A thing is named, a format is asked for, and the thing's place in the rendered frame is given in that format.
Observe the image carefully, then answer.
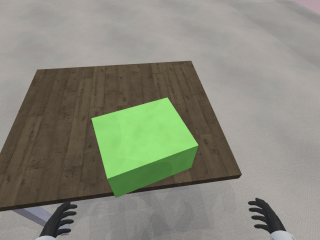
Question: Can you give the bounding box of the carton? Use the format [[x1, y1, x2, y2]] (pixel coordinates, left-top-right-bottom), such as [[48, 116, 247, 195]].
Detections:
[[91, 98, 199, 198]]

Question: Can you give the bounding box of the left robot hand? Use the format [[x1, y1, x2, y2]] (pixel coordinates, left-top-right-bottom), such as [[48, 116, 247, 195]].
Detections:
[[39, 201, 78, 238]]

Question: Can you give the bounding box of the right robot hand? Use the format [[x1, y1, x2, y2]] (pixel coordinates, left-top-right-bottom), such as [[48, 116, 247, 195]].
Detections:
[[248, 198, 286, 234]]

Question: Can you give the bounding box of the table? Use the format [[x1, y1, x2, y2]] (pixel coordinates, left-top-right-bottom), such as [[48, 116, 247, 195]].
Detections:
[[0, 60, 242, 236]]

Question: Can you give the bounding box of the robot right forearm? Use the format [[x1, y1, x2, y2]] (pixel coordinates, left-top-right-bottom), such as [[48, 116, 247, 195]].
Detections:
[[270, 230, 296, 240]]

